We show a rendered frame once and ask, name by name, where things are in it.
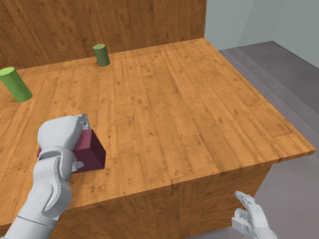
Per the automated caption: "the right robot forearm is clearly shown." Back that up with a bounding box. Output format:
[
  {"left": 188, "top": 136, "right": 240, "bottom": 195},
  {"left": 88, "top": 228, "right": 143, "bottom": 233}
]
[{"left": 252, "top": 227, "right": 278, "bottom": 239}]

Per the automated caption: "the right robot hand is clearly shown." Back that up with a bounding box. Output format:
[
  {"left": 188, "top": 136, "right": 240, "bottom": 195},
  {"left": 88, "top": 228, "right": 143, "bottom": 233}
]
[{"left": 231, "top": 191, "right": 270, "bottom": 238}]

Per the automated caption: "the table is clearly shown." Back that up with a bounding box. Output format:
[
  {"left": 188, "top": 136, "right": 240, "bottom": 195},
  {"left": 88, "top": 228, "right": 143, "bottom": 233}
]
[{"left": 0, "top": 0, "right": 316, "bottom": 239}]

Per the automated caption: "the left robot forearm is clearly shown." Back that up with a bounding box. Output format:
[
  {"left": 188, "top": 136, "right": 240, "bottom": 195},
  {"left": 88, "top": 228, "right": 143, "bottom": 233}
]
[{"left": 0, "top": 146, "right": 74, "bottom": 239}]

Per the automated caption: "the sponge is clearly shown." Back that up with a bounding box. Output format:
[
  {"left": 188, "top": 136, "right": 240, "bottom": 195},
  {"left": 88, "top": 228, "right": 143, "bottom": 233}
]
[{"left": 37, "top": 128, "right": 106, "bottom": 174}]

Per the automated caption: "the left robot hand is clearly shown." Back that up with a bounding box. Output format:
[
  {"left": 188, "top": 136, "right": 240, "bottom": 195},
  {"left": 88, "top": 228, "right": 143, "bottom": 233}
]
[{"left": 37, "top": 114, "right": 91, "bottom": 172}]

